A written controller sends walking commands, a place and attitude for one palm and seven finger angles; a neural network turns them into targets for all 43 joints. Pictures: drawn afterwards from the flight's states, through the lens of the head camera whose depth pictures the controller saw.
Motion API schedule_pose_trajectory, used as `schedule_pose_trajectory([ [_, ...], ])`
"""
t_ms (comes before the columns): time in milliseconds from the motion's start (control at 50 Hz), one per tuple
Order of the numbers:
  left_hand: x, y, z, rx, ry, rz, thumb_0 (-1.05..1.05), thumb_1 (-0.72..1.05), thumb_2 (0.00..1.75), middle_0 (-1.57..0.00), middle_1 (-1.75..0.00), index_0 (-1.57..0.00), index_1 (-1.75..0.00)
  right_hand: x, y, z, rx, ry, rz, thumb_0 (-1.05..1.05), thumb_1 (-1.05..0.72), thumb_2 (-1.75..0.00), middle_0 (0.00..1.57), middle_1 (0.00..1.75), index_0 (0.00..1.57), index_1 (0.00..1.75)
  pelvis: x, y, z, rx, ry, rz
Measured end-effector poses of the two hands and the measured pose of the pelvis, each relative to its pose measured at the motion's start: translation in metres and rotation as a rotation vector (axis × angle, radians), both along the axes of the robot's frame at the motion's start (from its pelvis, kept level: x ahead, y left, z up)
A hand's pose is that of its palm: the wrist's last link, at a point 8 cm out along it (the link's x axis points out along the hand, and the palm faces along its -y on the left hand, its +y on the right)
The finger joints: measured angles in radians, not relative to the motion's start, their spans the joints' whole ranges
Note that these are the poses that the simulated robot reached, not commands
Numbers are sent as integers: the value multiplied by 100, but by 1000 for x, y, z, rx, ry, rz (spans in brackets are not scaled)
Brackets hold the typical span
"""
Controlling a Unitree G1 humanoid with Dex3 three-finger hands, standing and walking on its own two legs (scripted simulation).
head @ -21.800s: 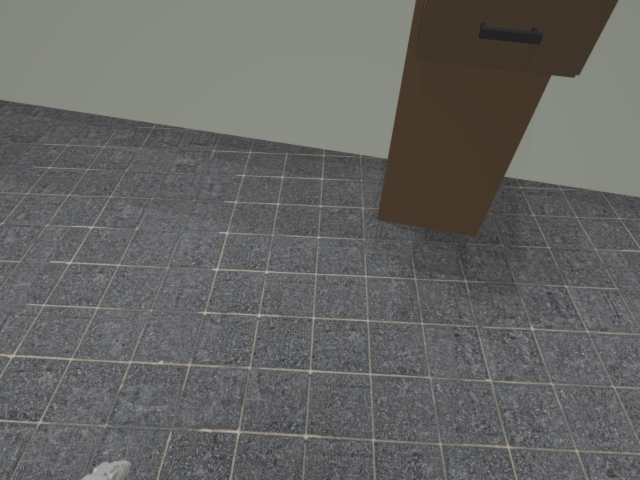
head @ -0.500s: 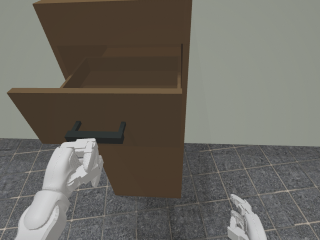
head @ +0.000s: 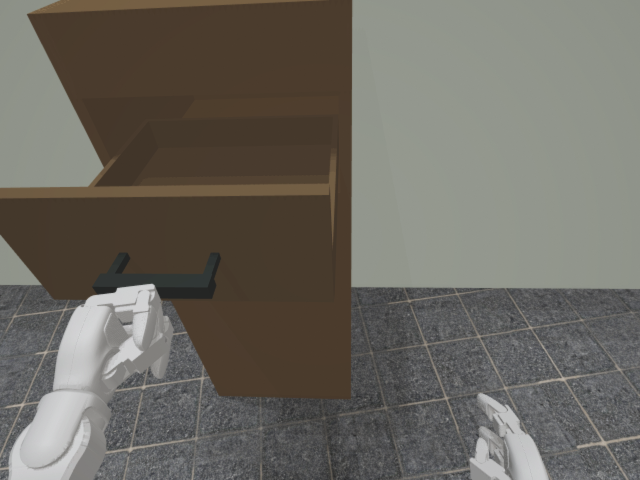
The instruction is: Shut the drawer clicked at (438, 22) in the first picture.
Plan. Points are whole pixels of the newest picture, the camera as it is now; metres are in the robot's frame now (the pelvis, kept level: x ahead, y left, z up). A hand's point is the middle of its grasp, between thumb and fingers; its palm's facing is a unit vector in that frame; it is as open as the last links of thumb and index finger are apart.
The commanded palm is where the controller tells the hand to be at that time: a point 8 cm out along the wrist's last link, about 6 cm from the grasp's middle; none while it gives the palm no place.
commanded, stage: bring the fist close to the handle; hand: left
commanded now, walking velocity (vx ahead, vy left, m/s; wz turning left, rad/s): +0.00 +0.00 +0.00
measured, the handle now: (161, 273) +0.30 +0.21 +0.16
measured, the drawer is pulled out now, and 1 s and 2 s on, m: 0.25 0.18 0.04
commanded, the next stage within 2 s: push the drawer shut in 0.04 s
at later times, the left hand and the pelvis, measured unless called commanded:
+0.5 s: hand (171, 312) +0.25 +0.18 +0.15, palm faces +0.06 -1.00 -0.07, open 3.1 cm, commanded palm +0.23 +0.23 +0.16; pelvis -0.01 +0.00 +0.00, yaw +1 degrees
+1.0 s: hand (185, 277) +0.29 +0.18 +0.15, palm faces +0.05 -1.00 -0.04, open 3.2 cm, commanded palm +0.27 +0.23 +0.16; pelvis -0.01 +0.02 +0.00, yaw +0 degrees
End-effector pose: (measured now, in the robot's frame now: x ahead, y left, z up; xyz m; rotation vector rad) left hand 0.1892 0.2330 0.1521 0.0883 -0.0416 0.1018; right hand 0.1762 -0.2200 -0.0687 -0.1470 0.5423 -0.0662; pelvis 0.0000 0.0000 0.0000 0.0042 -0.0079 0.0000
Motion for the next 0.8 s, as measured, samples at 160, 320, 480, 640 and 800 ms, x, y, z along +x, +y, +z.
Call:
schedule_pose_trajectory([
  [160, -3, -6, 4, 0, -29, -24, 2, 90, 90, -140, -160, -140, -160, 10, 0, 3, -3, -36, 26, 2, -90, -90, 20, 30, 20, 30, -1, -3, 0, -3, -3, 13],
  [320, 14, -5, 3, -9, -24, -38, 1, 88, 90, -140, -160, -140, -160, 7, 0, 1, -5, -16, 18, 2, -90, -90, 20, 30, 20, 30, -3, -4, 0, -2, -4, 12],
  [480, 31, 1, 2, -15, -20, -39, -1, 82, 90, -140, -160, -140, -160, -1, 1, -2, -10, 16, 5, 2, -90, -90, 20, 30, 20, 30, -7, 0, 1, -2, -5, 10],
  [640, 50, 2, 2, -28, -20, -52, 0, 83, 90, -140, -160, -140, -160, -9, 5, -3, -11, 30, -10, 2, -90, -90, 20, 30, 20, 30, -9, 6, 2, -2, -7, 4],
  [800, 65, 1, 3, -39, -19, -62, 1, 84, 90, -140, -160, -140, -160, -14, 11, -2, -12, 43, -15, 2, -90, -90, 20, 30, 20, 30, -10, 12, 3, -1, -11, -2],
])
